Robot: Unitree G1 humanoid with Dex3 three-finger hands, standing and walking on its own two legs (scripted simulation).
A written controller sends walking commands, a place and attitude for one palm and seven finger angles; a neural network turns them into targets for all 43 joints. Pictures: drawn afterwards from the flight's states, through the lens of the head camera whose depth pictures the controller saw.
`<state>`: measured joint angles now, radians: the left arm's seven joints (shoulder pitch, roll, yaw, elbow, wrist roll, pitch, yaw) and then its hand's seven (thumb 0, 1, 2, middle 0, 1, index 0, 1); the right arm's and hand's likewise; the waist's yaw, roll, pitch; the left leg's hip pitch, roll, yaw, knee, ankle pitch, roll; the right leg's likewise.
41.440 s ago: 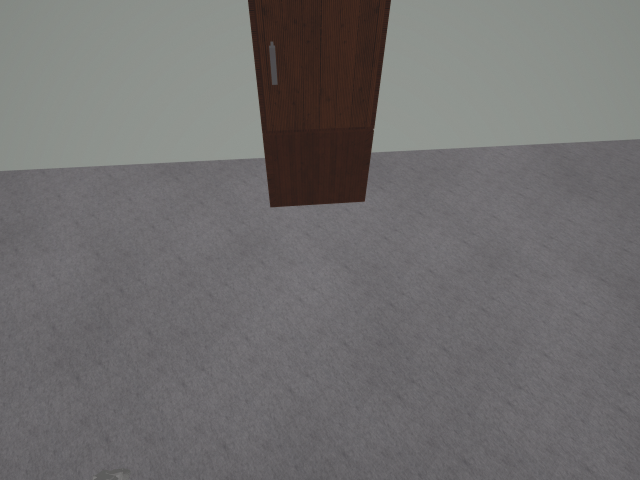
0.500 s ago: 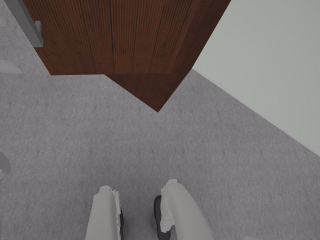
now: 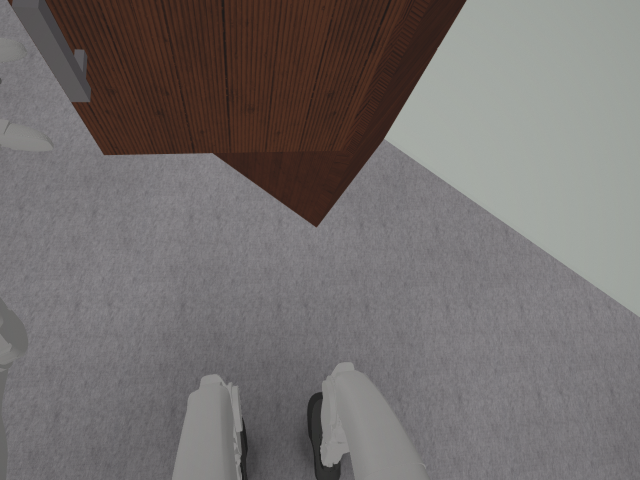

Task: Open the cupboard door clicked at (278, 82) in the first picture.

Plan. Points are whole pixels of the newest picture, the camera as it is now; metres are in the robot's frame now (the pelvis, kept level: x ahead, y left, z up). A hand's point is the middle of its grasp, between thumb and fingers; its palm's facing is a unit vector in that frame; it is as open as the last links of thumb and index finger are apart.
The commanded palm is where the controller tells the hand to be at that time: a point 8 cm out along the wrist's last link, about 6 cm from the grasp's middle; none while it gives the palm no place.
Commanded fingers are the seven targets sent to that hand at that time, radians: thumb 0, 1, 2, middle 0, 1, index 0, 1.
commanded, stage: move the hooked fingers beside the handle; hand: left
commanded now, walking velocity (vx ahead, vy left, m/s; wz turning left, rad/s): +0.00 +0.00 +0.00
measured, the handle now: (59, 37) +0.58 +0.24 +0.06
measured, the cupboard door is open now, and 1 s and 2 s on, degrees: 42 42 42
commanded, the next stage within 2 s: slide the fingers in behind the handle in 0.30 s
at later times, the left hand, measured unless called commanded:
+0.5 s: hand (0, 87) +0.52 +0.29 +0.06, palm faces +0.06 -1.00 -0.03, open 14.0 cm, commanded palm +0.52 +0.30 +0.05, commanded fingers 0.00 -0.50 0.30 -0.30 -1.20 -0.30 -1.20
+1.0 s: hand (37, 85) +0.53 +0.26 +0.06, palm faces +0.06 -1.00 -0.02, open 14.0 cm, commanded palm +0.52 +0.28 +0.05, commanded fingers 0.00 -0.50 0.30 -0.30 -1.20 -0.30 -1.20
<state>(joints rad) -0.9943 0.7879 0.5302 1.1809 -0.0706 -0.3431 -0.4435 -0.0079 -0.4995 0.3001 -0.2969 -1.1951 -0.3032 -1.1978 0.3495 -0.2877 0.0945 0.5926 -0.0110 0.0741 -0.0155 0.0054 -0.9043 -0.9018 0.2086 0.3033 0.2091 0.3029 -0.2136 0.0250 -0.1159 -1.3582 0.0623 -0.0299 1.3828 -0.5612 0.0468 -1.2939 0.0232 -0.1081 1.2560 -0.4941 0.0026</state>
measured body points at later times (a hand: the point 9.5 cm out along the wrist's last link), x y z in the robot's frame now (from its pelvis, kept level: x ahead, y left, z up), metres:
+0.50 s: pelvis +0.00 +0.00 +0.00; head +0.19 +0.05 +0.40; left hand +0.51 +0.34 +0.06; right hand +0.02 -0.27 -0.10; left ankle +0.03 +0.09 -0.60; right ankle +0.05 -0.13 -0.60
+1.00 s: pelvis +0.00 +0.00 +0.00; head +0.18 +0.05 +0.41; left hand +0.52 +0.31 +0.06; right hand +0.01 -0.27 -0.09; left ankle +0.03 +0.09 -0.60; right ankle +0.05 -0.13 -0.60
